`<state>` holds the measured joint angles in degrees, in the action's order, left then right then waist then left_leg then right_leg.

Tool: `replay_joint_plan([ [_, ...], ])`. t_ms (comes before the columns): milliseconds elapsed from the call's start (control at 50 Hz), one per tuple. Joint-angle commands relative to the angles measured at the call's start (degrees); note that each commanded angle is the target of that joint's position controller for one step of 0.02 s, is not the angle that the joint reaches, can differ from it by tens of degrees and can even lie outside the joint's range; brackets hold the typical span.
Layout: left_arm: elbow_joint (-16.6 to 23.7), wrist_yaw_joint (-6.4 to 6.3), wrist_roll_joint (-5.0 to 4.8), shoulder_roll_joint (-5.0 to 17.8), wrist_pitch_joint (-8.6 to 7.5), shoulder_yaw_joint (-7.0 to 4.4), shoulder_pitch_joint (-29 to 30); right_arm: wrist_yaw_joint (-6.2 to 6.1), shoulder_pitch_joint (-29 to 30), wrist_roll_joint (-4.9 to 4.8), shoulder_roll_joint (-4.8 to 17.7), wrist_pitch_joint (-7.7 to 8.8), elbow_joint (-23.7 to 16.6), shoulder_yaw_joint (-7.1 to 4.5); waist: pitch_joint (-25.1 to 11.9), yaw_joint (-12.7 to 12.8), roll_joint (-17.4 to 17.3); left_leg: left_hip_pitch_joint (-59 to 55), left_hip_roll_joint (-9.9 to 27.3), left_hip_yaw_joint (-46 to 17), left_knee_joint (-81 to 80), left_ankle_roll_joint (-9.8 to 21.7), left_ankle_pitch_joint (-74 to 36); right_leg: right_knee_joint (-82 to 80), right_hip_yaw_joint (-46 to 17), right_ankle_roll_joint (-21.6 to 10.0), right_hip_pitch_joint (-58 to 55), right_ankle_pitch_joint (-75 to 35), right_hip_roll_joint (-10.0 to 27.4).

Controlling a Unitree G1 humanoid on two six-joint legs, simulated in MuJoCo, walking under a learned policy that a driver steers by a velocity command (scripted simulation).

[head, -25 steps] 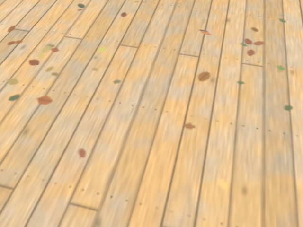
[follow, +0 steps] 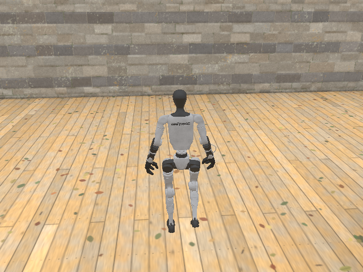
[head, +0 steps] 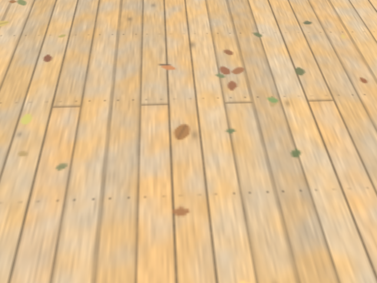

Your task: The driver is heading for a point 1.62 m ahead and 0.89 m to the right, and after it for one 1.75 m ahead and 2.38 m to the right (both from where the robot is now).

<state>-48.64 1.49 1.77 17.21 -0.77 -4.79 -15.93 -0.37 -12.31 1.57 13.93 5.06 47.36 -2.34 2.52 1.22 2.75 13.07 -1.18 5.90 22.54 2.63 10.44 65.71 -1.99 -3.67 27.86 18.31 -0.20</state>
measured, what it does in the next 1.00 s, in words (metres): walks ahead, turning right: right foot, then left foot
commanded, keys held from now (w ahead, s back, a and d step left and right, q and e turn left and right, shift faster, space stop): w+e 0.98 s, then w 0.02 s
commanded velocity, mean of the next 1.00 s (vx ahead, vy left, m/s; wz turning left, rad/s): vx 0.50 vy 0.00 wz -0.60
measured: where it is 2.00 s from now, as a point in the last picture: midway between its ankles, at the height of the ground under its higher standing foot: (304, 183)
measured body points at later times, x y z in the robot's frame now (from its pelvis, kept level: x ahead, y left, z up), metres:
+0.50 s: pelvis +0.25 -0.08 -0.01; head +0.29 -0.10 +0.44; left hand +0.44 +0.15 -0.12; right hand +0.26 -0.35 -0.14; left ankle +0.24 +0.09 -0.65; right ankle +0.27 -0.12 -0.74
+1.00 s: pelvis +0.54 -0.14 -0.01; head +0.57 -0.14 +0.44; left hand +0.73 +0.08 -0.14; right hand +0.53 -0.45 -0.10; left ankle +0.64 -0.09 -0.74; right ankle +0.37 -0.16 -0.65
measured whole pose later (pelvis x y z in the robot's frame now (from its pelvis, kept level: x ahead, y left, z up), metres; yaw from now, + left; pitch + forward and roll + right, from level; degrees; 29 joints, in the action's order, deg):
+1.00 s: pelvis +0.54 -0.14 -0.01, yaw -36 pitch +1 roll +0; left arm -45.9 0.7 1.3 17.9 -1.6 -4.0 -20.2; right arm -0.4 -8.3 2.2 14.8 3.0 40.1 -1.8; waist 2.3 2.9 2.0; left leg 20.4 -0.5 3.8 30.3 1.8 10.7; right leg 65.5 -4.3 -4.2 19.0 21.9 -4.7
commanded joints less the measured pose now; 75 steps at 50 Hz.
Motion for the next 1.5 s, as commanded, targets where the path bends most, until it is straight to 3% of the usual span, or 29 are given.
replay_joint_plan([
  [20,4.05,1.32,0.4,0.63,0.85,0.12,-0.47,0.24,-3.58,-0.69,5.24,1.79,-1.42,-1.29,-2.07,-0.03,-8.06,-6.82,16.51,-11.75,-12.92,6.58,-12.61,0.62,-1.48,0.86,9.31,-4.26,3.84],
  [160,9.68,2.95,0.11,-0.95,0.35,1.81,13.64,0.27,-7.36,-0.49,6.54,1.51,0.49,-1.78,1.26,-2.48,-7.67,-7.94,14.11,0.86,-14.18,5.01,-17.89,-19.61,3.9,1.08,9.07,-17.8,4.05],
  [240,12.11,3.3,0.59,-0.17,0.25,1.98,18.53,-0.39,-11.13,-0.44,8.48,0.48,2.06,-2.31,2.27,-3.85,-7.43,-14.67,16.46,3.88,-11.21,4.08,-24.6,-27.7,7.7,-1.55,6.84,-12.93,2.66],
  [320,9.82,2.06,1.2,2.45,-0.27,0.5,7.99,-1.01,-12.25,-0.35,11.61,-1.61,2.82,-2.86,-5.46,1.19,-8.52,-17.65,16.8,7.91,11.79,2.79,-50.61,-33.19,10.77,-6.56,-9.06,-2.71,-5.01],
  [340,6.63,1.23,1.72,4.57,-0.75,-0.71,-1.91,-0.96,-11.59,-0.38,11.48,-1.96,1.97,-2.71,-11.07,5.65,-5.66,-10.11,15.62,8.99,25.83,1.17,-41.99,-36.92,7.76,-8.63,-22.96,-4.19,-4.83],
  [360,6.32,0.29,2.07,10.99,-0.73,-2.51,-6.51,-0.17,-13.14,-1.17,6.35,-1.72,-1.67,-1.46,-18.15,5.56,4.85,11.22,10.94,9.06,45.48,-1.7,-9.2,-38.87,-15.46,-14.19,-41.96,5.25,11.23],
  [380,7.92,-0.15,0.0,14.45,-0.13,-3.25,-6.05,0.52,-9.41,-0.52,7.11,-1.18,-5.14,-1.82,-21.66,4.76,8.49,26.12,0.83,-0.23,58.83,-3.96,21.79,-47.9,-42.45,-19.66,-47.29,-0.45,21.2],
  [400,7.01,-0.7,-0.61,12.97,0.39,-3.02,-6.12,0.75,-2.6,-0.18,8.7,-0.89,-6.6,-2.09,-14.71,6.07,1.04,32.2,4.08,-6.73,59.4,-3.4,16.03,-48.66,-33.65,-18.27,-44.1,-7.29,18.8],
  [440,6.29,-1.33,-1.13,7.42,-0.23,-1.53,-0.94,0.77,-3.7,-0.52,6.93,-0.19,-5.66,-1.37,-4.34,0.65,-3.0,27.25,8.27,-6.8,49.03,-2.97,8.78,-49.65,-20.31,-13.98,-28.76,-20.39,13.65],
  [460,6.42,-1.5,-1.51,6.09,-0.67,-1.04,1.04,0.74,-4.78,0.55,6.88,-1.04,-5.5,-1.39,-3.03,-1.61,-2.52,23.44,8.92,-7.12,46.04,-3.56,8.68,-50.4,-16.94,-12.79,-23.64,-24.41,10.86],
  [560,5.77,-0.95,-1.66,6.66,-2.54,-1.04,-1.59,1.49,-2.66,1.35,5.39,-4.05,-6.59,-1.17,-2.89,-2.45,-1.47,22.09,8.22,-5.78,37.88,-5.76,3.11,-53.54,-13.35,-12.33,-18.12,-25.96,6.55],
  [760,3.45,-1.94,-1.11,7.69,-2.42,-1.26,-12.47,2.11,16.78,0.37,5.44,-2.84,-13.51,-0.05,0.15,4.39,0.76,26.92,3.44,-6.31,15.74,-4.91,-8.02,-49.0,-18.29,-9.81,-28.58,-32.06,6.9],
  [820,4.22,-2.49,-0.9,9.04,-2.38,-1.51,-9.49,1.71,12.7,0.0,7.01,-2.14,-13.2,-0.37,-0.44,1.31,1.97,15.61,1.42,-6.97,9.49,-2.87,-4.56,-45.33,-19.98,-6.99,-26.44,-36.41,7.3],
  [860,4.7,-1.84,-1.18,9.75,-2.84,-1.54,-6.54,0.45,0.22,0.01,9.68,-1.31,-9.62,-1.61,-6.18,-4.85,-0.15,-3.14,-0.57,-5.8,4.83,-0.64,-2.92,-32.02,-17.63,-4.23,-22.0,-44.54,3.31],
  [880,5.61,-1.22,-1.75,7.1,-3.33,-0.78,-6.62,-0.53,-8.14,0.99,12.84,-0.65,-8.79,-2.48,-13.14,-8.29,-4.2,-16.71,8.04,-14.0,3.07,1.76,4.07,-17.99,-14.8,-2.86,-15.34,-33.93,-0.3],
  [900,7.33,-1.35,-3.71,0.9,-3.3,0.54,-12.22,-1.05,-11.48,2.46,18.15,-0.92,-9.36,-3.69,-21.62,-6.13,-17.06,-32.71,25.46,-39.14,-0.48,7.79,10.16,0.75,-7.35,-0.41,1.8,3.48,-9.1],
  [920,7.04,-1.76,-1.39,5.46,-2.72,0.22,-12.41,-0.72,-8.35,1.14,15.89,-1.75,-9.45,-3.55,-20.12,-3.97,-15.98,-27.56,27.11,-50.5,-5.17,9.56,14.54,7.19,-6.03,-0.8,7.95,11.53,-6.45],
  [960,6.29,-1.04,-0.33,5.93,-1.76,0.01,-6.27,-0.27,-1.84,0.45,7.33,-1.96,-9.74,-1.52,-5.72,-2.48,-4.49,-12.1,21.65,-33.57,-7.62,7.82,13.59,5.8,-4.63,-0.52,7.6,2.92,-0.96],
  [1000,6.58,0.17,0.47,4.2,-0.67,0.21,-4.84,-0.27,-2.05,0.31,5.87,-1.32,-8.1,-0.92,-1.99,-1.21,-7.98,-5.1,16.98,-22.52,-10.19,5.99,3.5,2.19,-3.65,-0.01,4.87,1.1,1.25],
  [1100,7.98,1.34,0.65,1.89,0.1,1.1,-0.64,1.14,-5.79,-0.46,6.94,1.27,-4.6,-1.33,-1.54,-0.58,-8.43,-5.22,16.1,-13.01,-12.94,7.9,-12.03,-3.67,-4.23,0.82,7.8,-4.13,0.89],
  [1200,11.15,2.28,0.54,-0.16,-0.74,2.83,10.68,1.48,-8.08,-0.82,7.47,0.85,-2.05,-1.42,0.17,-2.48,-8.17,-4.62,12.87,-4.38,-14.21,6.57,-14.76,-22.01,1.36,1.98,5.02,-13.48,1.83],
  [1280,12.49,2.08,0.53,0.48,-1.11,3.25,15.47,1.33,-12.57,-0.93,9.51,0.05,0.71,-1.87,0.75,-3.73,-8.49,-8.56,15.06,-4.7,-12.31,6.05,-18.51,-30.36,5.28,0.43,0.69,-11.36,1.77],
  [1320,12.1,1.47,0.84,1.29,-1.51,3.0,14.1,1.11,-13.21,-0.85,10.52,-0.67,1.78,-2.06,0.05,-2.72,-8.63,-11.51,15.87,-4.43,-7.82,5.59,-26.67,-33.49,6.48,-1.26,-2.93,-7.29,0.25],
  [1360,7.45,0.51,1.77,2.97,-2.57,1.91,1.44,0.92,-13.66,-1.21,9.53,-1.24,2.53,-1.52,-7.1,2.86,-5.57,-9.03,12.41,-0.56,8.93,3.71,-35.32,-39.27,6.96,-3.71,-20.48,-8.25,-2.33],
  [1380,5.49,-0.31,2.81,6.97,-2.94,0.7,-8.78,0.93,-12.4,-1.26,7.39,-1.12,0.33,-0.67,-14.38,7.23,-0.1,0.87,10.1,1.24,24.56,2.22,-19.29,-40.87,-5.65,-6.62,-34.4,-1.74,9.1],
  [1400,5.05,-1.12,2.1,13.21,-2.51,-0.78,-10.84,1.49,-16.53,-1.9,1.98,-1.12,-2.29,0.42,-19.23,4.67,13.81,20.83,-0.13,1.82,43.3,-0.04,18.78,-47.49,-32.97,-13.51,-46.71,-0.19,24.59],
  [1420,5.08,-1.43,-0.31,11.19,-2.15,-0.73,-9.39,0.74,-12.29,-0.43,8.47,-1.8,-1.48,-1.33,-15.78,5.57,4.94,26.23,1.78,-6.19,48.29,0.68,19.01,-48.53,-33.28,-13.24,-43.23,-3.86,22.94],
  [1460,4.58,-1.23,-0.5,5.08,-2.72,0.98,-2.99,1.26,-8.37,-1.11,6.62,-1.28,-2.25,-0.99,-5.67,1.44,1.05,25.22,5.64,-7.32,44.45,1.13,10.8,-50.3,-18.52,-10.29,-31.26,-15.06,17.22],
  [1500,4.12,-1.24,-0.8,2.17,-3.41,1.82,-0.01,1.71,-10.15,-0.01,5.52,-2.51,-0.75,-0.86,-3.32,-1.85,2.09,19.67,7.08,-6.89,40.23,-0.05,8.2,-53.5,-11.3,-7.65,-23.9,-18.76,12.89],
])
Next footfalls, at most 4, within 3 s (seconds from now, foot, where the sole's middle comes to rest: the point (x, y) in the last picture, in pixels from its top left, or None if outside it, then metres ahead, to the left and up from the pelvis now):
0.34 right None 0.31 -0.13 -0.78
0.88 left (222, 229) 0.67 -0.11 -0.78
1.36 right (305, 220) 0.72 -0.43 -0.78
1.90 left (303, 149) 1.07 -0.49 -0.78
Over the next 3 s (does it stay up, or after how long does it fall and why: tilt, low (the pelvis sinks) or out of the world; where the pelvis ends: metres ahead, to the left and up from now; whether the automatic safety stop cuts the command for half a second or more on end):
stays up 1.33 -0.83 -0.02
